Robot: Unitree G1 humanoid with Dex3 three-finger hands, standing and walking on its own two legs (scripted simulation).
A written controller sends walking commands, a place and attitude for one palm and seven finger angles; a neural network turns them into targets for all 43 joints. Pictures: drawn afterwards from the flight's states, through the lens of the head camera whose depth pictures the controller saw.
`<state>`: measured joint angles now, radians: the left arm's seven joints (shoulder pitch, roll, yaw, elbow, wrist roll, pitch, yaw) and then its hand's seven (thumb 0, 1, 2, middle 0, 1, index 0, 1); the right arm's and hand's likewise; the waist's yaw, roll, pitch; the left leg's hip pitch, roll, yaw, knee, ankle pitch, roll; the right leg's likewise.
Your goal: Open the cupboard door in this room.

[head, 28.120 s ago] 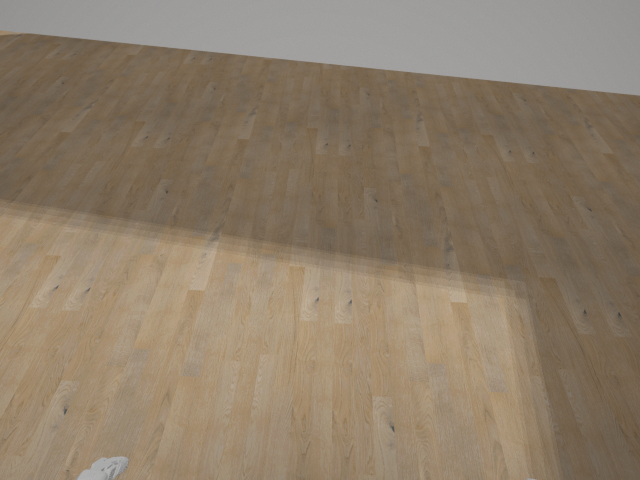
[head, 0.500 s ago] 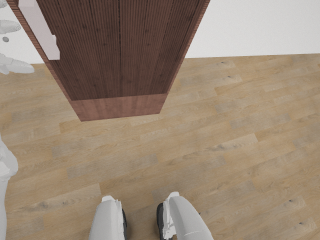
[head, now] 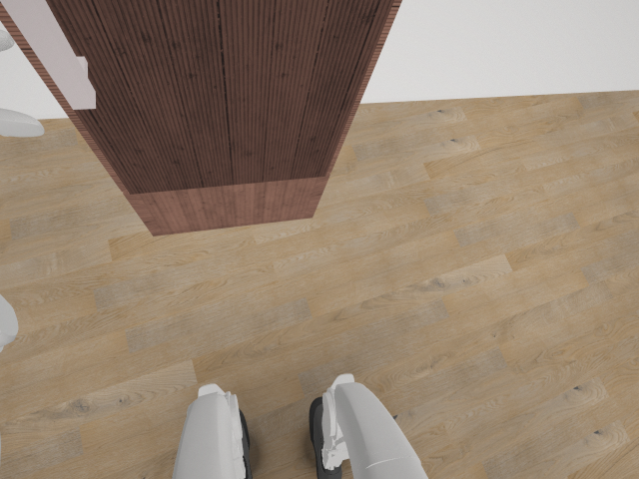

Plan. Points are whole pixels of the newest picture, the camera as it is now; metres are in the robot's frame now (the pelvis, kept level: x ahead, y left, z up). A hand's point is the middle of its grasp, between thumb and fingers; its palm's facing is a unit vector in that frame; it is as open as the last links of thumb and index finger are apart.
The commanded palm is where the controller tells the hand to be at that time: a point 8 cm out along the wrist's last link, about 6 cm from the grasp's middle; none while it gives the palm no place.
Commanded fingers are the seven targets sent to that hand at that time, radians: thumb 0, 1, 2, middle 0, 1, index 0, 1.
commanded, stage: slide the fingers in behind the handle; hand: left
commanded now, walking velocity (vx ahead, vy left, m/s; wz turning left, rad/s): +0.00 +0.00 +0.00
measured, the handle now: (55, 35) +0.59 +0.23 +0.07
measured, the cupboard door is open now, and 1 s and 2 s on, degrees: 0 0 0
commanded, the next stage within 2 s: move the hooked fingers beside the handle in 1.50 s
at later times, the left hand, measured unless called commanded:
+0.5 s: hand (5, 70) +0.54 +0.27 +0.07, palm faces +0.10 -0.99 -0.01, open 14.2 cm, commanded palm +0.53 +0.27 +0.07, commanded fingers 0.00 -0.50 0.30 -0.30 -1.20 -0.30 -1.20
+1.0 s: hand (23, 78) +0.53 +0.25 +0.07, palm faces +0.15 -0.99 -0.01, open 15.1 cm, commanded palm +0.53 +0.23 +0.07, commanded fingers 0.00 -0.50 0.30 -0.30 -1.20 -0.30 -1.20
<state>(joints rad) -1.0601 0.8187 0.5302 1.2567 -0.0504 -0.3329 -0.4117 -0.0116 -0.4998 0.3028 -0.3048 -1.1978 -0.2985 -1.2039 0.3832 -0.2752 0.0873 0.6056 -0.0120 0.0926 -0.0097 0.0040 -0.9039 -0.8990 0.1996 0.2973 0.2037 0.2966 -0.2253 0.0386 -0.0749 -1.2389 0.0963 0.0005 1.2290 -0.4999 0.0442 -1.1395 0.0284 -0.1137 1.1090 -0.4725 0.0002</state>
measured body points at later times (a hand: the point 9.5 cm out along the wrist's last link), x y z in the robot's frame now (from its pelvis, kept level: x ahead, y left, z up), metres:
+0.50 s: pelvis +0.00 +0.00 +0.00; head +0.18 +0.05 +0.41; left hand +0.53 +0.32 +0.07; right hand -0.01 -0.26 -0.09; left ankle +0.03 +0.09 -0.63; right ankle +0.02 -0.13 -0.63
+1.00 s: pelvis +0.01 +0.00 +0.01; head +0.17 +0.06 +0.42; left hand +0.52 +0.30 +0.07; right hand +0.01 -0.26 -0.09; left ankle +0.03 +0.09 -0.63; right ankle +0.02 -0.13 -0.63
